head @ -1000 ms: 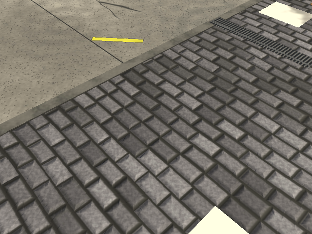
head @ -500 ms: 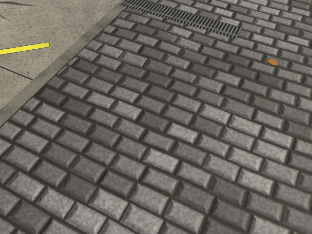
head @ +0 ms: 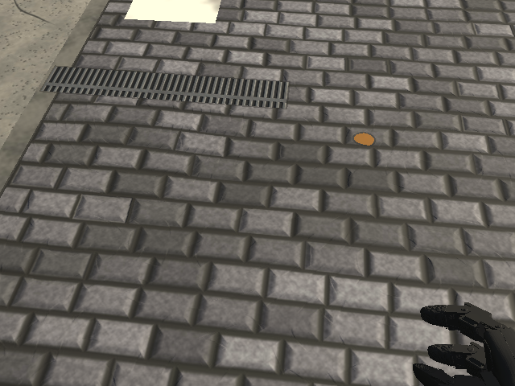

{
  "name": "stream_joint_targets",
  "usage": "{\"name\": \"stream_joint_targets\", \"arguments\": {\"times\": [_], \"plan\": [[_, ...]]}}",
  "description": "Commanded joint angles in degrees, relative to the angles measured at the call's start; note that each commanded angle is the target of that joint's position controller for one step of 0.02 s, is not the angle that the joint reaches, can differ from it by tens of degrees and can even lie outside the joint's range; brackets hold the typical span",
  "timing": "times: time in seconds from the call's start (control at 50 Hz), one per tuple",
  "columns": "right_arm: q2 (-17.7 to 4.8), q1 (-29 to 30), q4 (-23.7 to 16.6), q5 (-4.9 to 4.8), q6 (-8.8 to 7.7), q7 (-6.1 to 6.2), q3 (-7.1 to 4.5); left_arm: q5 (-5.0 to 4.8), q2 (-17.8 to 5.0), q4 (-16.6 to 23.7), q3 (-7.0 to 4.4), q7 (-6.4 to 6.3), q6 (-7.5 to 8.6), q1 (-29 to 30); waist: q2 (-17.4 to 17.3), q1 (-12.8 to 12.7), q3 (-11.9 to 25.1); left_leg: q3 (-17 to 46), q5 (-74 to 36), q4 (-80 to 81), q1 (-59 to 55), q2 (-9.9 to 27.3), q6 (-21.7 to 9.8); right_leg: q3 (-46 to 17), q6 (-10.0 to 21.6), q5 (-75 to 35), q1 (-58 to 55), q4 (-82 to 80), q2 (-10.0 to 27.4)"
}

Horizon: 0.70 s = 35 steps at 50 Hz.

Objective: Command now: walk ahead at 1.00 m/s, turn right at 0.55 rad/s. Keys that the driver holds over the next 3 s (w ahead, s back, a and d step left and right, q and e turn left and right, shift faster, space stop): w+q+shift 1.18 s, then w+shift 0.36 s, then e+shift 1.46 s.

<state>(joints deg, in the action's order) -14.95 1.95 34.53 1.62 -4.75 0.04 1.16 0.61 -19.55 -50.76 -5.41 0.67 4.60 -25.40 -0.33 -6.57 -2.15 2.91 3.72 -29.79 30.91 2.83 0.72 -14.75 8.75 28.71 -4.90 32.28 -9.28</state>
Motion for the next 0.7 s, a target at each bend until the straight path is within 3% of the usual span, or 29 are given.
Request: {"name": "stream_joint_targets", "arguments": {"times": [0.02, 0.04, 0.06, 0.08, 0.1, 0.12, 0.18, 0.2, 0.24, 0.28, 0.3, 0.34, 0.36, 0.38, 0.4, 0.42, 0.44, 0.46, 0.48, 0.5, 0.52, 0.56, 0.62, 0.66, 0.68, 0.7], "plan": [[-19.46, -35.21, 7.26, 3.44, -0.51, 1.89, -7.28, -0.97, 4.09, 7.43, 1.72, -0.07, 2.02, 1.87, -19.42, 13.94, 23.1, 31.88, 27.35, 4.87, -56.05, 19.42, -8.35, 3.21, -2.29, -1.24, 38.56, 48.36, -1.08], [-17.08, -29.07, 7.0, 2.23, -0.21, 0.48, -7.5, -0.76, 1.27, 7.55, 2.59, -0.03, 2.06, -0.31, -21.27, 10.66, 21.76, 51.83, 38.4, 15.51, -52.35, 20.2, -12.62, 4.22, -1.28, -3.79, 46.49, 51.79, 0.95], [-10.77, -21.69, 5.59, 1.48, -0.11, -0.19, -6.59, 0.33, -1.69, 7.21, 2.13, -0.01, 1.23, 5.52, -10.8, 9.95, 11.81, 42.66, 39.92, 15.9, -43.69, 17.26, -13.29, 5.76, -1.19, -9.67, 48.54, 50.64, 5.59], [-8.23, -20.32, 6.43, 0.88, -0.01, -0.66, -6.13, 1.38, -2.46, 8.42, 2.23, 0.59, 1.01, 10.26, -3.27, 10.0, 7.53, 34.51, 32.04, 15.36, -36.03, 14.53, -13.25, 6.57, -1.85, -12.09, 46.87, 47.3, 7.18], [-7.21, -21.49, 8.02, 0.79, -0.07, -0.79, -5.76, 2.33, -2.13, 10.08, 2.42, 1.09, 0.87, 14.07, -1.61, 9.55, 5.45, 28.84, 25.36, 15.25, -31.19, 11.81, -12.5, 6.79, -2.29, -11.62, 45.4, 43.71, 8.44], [-5.74, -23.35, 10.08, 0.45, -0.2, -0.79, -5.09, 3.28, -0.95, 11.8, 2.85, 1.67, 0.47, 15.37, -2.86, 7.97, 3.46, 25.61, 21.96, 15.74, -27.17, 9.64, -12.51, 7.55, -3.01, -10.9, 44.69, 40.66, 9.91], [-6.62, -26.3, 12.5, -0.89, -0.9, -0.68, -5.27, 4.18, 0.66, 15.7, 4.43, 2.2, -0.11, 19.53, -4.45, 6.13, -0.38, 22.94, 15.38, 19.19, -21.68, 8.17, -14.31, 9.62, -6.02, -9.41, 46.84, 30.79, 13.34], [-7.43, -25.73, 12.1, -0.75, -0.94, -0.45, -5.55, 3.82, 0.45, 17.28, 4.95, 2.45, -0.01, 22.05, -3.97, 5.89, -1.27, 21.2, 14.06, 21.02, -18.24, 7.75, -14.52, 10.33, -7.07, -12.35, 45.16, 25.09, 14.11], [-10.14, -22.52, 10.57, -0.6, -0.87, -0.56, -6.68, 2.26, 0.99, 18.91, 6.14, 3.36, 0.37, 25.47, -4.54, 5.14, -2.07, 14.84, 11.67, 24.08, -7.4, 4.16, -12.65, 12.91, -8.5, -19.47, 31.13, 10.39, 12.71], [-13.0, -23.25, 10.07, -1.28, -1.08, -1.41, -7.62, 1.25, -0.41, 18.16, 5.82, 3.41, 0.31, 24.99, -4.67, 5.15, -1.03, 14.49, 6.78, 25.95, -3.73, 5.02, -12.16, 15.48, -8.88, -23.94, 19.44, 7.09, 10.15], [-13.09, -24.02, 10.08, -1.62, -1.07, -1.72, -7.69, 1.1, -1.48, 17.88, 5.4, 2.94, 0.26, 24.69, -4.22, 5.16, -1.14, 14.71, 4.8, 24.65, -5.97, 5.7, -11.56, 15.04, -8.89, -25.05, 18.2, 4.9, 10.22], [-13.12, -26.43, 10.87, -1.79, -0.85, -1.92, -7.69, 1.58, -3.54, 16.61, 4.22, 1.57, 0.5, 21.55, -1.82, 3.86, 1.45, 13.33, -6.28, 15.01, -11.84, 4.7, -9.68, 15.25, -8.26, -22.79, 12.93, -0.28, 8.85], [-13.31, -27.23, 11.28, -1.81, -0.71, -1.99, -7.81, 2.21, -4.99, 14.28, 3.24, 0.68, 0.86, 14.42, 0.5, 0.73, 5.99, 10.59, -13.35, 2.31, -11.97, 1.53, -8.66, 15.92, -7.54, -19.68, 4.53, -1.43, 7.87], [-11.94, -25.97, 10.52, -2.26, -1.01, -2.06, -7.46, 3.29, -7.82, 13.0, 1.99, -0.53, 1.31, 5.09, 2.78, -4.23, 12.09, 7.87, -9.37, -14.63, -4.24, -1.94, -7.15, 9.61, -5.98, -12.51, -7.59, -1.78, 14.75], [-3.87, -26.92, 8.01, -2.87, -1.29, -1.56, -5.63, 4.72, -12.69, 12.62, 0.73, -1.67, 1.27, -2.74, 14.3, -4.61, 19.29, 3.86, 22.01, -34.48, 7.51, -5.91, -6.43, -12.88, -3.96, 11.82, -18.12, -8.99, 31.94], [-4.0, -29.33, 6.05, -3.85, -0.62, -1.25, -5.16, 3.69, -13.69, 12.93, 0.13, -1.85, 0.47, -0.19, 18.75, -0.95, 20.94, 2.41, 22.06, -45.4, 15.09, -5.66, -7.11, -34.75, -0.12, 23.8, -14.65, -19.73, 36.95], [-5.83, -25.41, 6.81, -2.34, 0.54, -1.0, -5.39, 3.03, -8.08, 13.46, 1.07, -1.83, 0.34, 5.77, 10.69, 1.19, 11.18, 1.69, 16.59, -48.86, 18.95, -1.54, -7.29, -27.53, 0.32, 21.82, -7.87, -19.27, 34.5], [-6.06, -21.85, 6.86, -1.28, 1.12, -1.57, -5.43, 2.37, -4.07, 13.19, 1.85, -1.44, 0.72, 7.74, 5.54, 1.48, 6.02, 0.94, 13.66, -47.03, 18.87, 0.36, -6.91, -16.96, 0.03, 10.27, -2.28, -18.34, 31.49], [-5.53, -20.49, 7.09, -1.03, 1.72, -2.18, -5.46, 2.47, -2.32, 12.44, 2.24, -1.19, 1.01, 8.71, 4.25, 2.85, 3.33, 1.03, 12.4, -45.05, 17.12, 1.64, -6.2, -9.2, -0.97, -0.1, 2.0, -19.04, 28.83], [-4.54, -19.99, 6.8, -0.39, 2.52, -2.78, -5.36, 2.11, -1.42, 11.29, 2.5, -1.27, 1.4, 8.26, 5.4, 4.26, 1.41, 1.17, 12.05, -43.86, 16.38, 2.73, -5.6, -3.5, -1.69, -6.19, 4.75, -19.91, 27.07], [-3.53, -18.45, 6.0, 0.0, 3.38, -3.23, -5.1, 1.44, -0.87, 9.85, 2.54, -1.13, 1.94, 7.34, 6.77, 5.03, -0.15, 0.96, 11.73, -42.93, 16.55, 3.83, -5.17, 0.8, -2.34, -12.01, 6.35, -20.63, 26.4], [-2.79, -13.94, 3.59, 0.19, 4.49, -3.9, -4.79, 0.58, 0.4, 7.66, 2.7, -0.72, 2.83, 5.35, 5.71, 5.74, -1.11, 0.13, 10.1, -42.35, 19.65, 4.44, -4.99, 7.64, -2.86, -24.48, 4.99, -21.5, 25.94], [-2.76, -7.63, -0.26, 0.12, 4.49, -4.95, -3.94, 0.62, 0.15, 6.33, 2.61, -0.8, 3.57, 7.12, 5.48, 7.66, -2.41, -2.2, 1.8, -34.9, 17.94, 4.13, -5.45, 19.14, -4.45, -35.36, 7.38, -23.76, 23.16], [-3.36, -3.56, -1.69, -0.03, 4.43, -5.94, -3.28, 0.66, -1.41, 5.77, 2.32, -1.04, 3.63, 8.11, 3.05, 7.93, -4.47, -6.74, -3.97, -23.35, 10.71, 2.68, -6.65, 25.78, -5.63, -37.98, 10.74, -26.73, 20.9], [-3.05, -2.9, -1.57, -0.25, 4.49, -6.26, -2.95, 0.68, -2.63, 5.54, 2.17, -1.18, 3.67, 7.65, 2.25, 7.85, -4.3, -9.55, -5.63, -19.34, 5.89, 0.99, -7.75, 28.78, -6.29, -45.48, 11.34, -26.61, 20.15], [-3.26, -2.16, -2.06, -0.09, 4.38, -6.26, -2.76, 0.68, -4.45, 5.17, 1.86, -1.2, 3.72, 6.29, 2.5, 8.14, -4.9, -12.1, -5.44, -16.03, 2.43, -0.88, -8.93, 30.09, -6.73, -59.63, 10.21, -23.69, 20.78]]}}
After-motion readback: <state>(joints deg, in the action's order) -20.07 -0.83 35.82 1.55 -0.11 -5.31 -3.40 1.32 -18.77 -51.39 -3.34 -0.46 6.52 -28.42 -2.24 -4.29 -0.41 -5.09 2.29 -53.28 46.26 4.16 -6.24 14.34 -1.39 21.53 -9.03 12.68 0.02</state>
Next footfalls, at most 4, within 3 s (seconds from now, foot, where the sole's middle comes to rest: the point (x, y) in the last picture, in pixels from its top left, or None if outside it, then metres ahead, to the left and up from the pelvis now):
0.38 right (335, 371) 0.50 -0.10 -0.75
0.80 left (230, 239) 0.85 0.22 -0.75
1.22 right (217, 135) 1.28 0.33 -0.75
1.66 left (93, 120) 1.30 0.79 -0.75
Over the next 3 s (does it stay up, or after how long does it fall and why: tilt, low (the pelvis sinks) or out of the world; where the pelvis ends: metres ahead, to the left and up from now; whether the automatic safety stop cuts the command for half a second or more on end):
stays up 1.42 0.82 0.02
